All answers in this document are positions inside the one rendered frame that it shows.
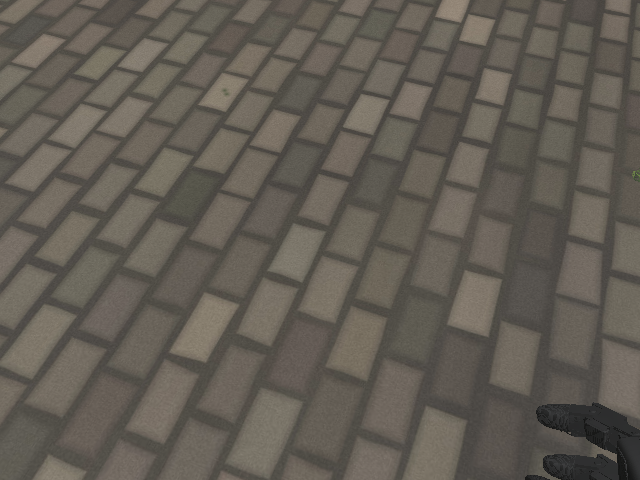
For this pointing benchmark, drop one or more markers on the robot right hand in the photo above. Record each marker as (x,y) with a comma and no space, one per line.
(601,426)

